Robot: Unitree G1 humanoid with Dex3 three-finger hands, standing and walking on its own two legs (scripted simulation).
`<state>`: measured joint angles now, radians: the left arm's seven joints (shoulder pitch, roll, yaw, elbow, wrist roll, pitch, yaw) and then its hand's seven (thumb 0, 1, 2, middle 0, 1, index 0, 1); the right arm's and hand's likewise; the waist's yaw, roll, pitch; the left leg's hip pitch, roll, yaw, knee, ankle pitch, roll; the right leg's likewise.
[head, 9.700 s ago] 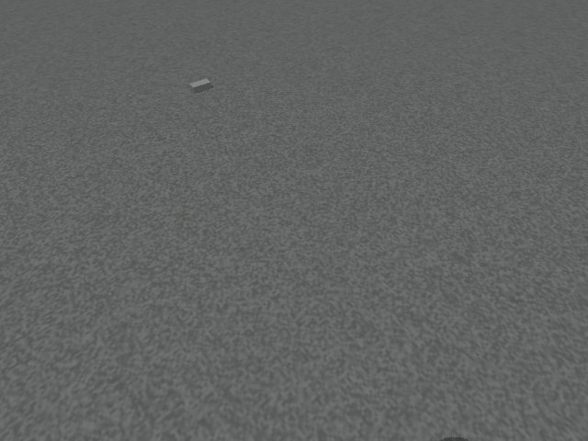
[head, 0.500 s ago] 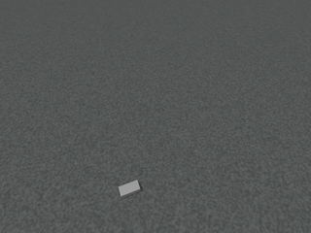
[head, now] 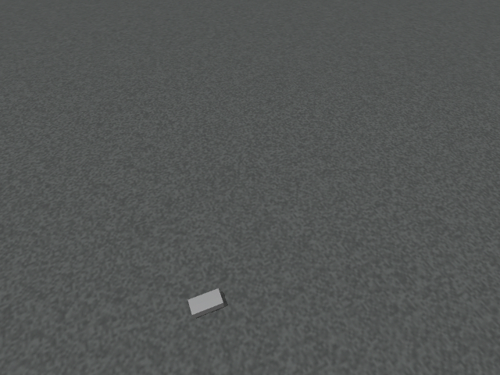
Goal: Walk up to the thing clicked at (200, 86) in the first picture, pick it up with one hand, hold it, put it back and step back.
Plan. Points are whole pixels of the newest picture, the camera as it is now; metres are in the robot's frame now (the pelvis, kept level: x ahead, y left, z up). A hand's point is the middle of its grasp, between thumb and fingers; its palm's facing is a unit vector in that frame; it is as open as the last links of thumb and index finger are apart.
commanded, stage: stand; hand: left
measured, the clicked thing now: (206, 303) +0.51 +0.18 -0.76
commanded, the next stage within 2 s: none
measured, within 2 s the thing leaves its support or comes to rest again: neither
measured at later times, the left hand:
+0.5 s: hand out of the picture +0.05 +0.25 -0.16, palm faces -0.02 -0.94 -0.34, open 7.4 cm
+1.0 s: hand out of the picture +0.07 +0.24 -0.15, palm faces -0.03 -0.94 -0.34, open 7.4 cm
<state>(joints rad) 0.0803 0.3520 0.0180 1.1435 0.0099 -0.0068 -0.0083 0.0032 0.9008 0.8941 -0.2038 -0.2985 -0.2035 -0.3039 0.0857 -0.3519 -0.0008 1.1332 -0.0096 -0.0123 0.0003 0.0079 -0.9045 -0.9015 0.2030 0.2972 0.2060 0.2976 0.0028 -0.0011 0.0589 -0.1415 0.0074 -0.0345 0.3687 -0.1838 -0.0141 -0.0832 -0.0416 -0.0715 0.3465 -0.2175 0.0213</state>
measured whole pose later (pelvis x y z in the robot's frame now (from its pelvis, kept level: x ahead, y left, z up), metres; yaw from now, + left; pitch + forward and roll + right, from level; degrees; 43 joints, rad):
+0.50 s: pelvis -0.02 -0.01 +0.00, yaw +0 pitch -3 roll +0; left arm 0.11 0.35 0.01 1.16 0.02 0.00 -0.01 0.00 0.90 0.89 -0.20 -0.30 -0.20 -0.30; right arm 0.10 -0.36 0.00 1.16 -0.02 -0.01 0.01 0.01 -0.90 -0.90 0.20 0.30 0.21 0.30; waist 0.00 0.01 0.05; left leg -0.15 0.02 -0.03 0.33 -0.14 -0.02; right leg -0.10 -0.03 -0.07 0.33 -0.18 0.01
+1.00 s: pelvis -0.01 -0.01 +0.00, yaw -1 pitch -2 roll +0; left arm 0.10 0.35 0.01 1.15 0.01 -0.01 -0.01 0.00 0.90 0.89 -0.20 -0.30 -0.20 -0.30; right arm 0.11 -0.35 0.01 1.15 -0.01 -0.01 0.01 0.01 -0.90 -0.90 0.20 0.30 0.21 0.30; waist 0.00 0.01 0.04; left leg -0.14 0.02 -0.03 0.32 -0.15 -0.03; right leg -0.10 -0.02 -0.07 0.33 -0.20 0.00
